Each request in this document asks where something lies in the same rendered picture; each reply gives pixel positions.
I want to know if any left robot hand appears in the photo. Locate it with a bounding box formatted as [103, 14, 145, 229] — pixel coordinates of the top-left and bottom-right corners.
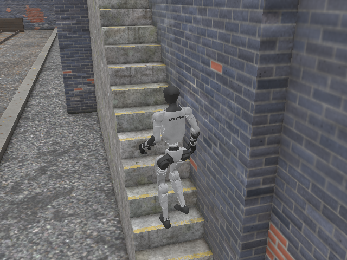
[139, 143, 151, 154]

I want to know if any left robot forearm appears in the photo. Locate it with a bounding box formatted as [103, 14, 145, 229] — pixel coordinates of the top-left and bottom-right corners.
[142, 135, 156, 150]

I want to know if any robot right upper arm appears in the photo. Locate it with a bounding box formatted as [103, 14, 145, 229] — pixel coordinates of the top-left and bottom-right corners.
[182, 107, 200, 134]

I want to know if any robot left thigh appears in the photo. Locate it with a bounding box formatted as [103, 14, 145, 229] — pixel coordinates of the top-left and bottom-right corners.
[155, 155, 170, 194]

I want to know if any robot left upper arm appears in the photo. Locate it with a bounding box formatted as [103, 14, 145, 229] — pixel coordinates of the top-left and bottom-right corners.
[152, 111, 164, 143]

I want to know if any right robot forearm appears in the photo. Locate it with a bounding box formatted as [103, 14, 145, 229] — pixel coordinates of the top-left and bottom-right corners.
[190, 131, 200, 146]

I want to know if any robot right shin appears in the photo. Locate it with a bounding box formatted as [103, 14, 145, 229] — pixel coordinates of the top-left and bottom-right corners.
[170, 171, 186, 207]

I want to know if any right robot hand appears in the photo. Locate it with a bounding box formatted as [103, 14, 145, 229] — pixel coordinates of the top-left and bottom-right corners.
[186, 143, 196, 155]

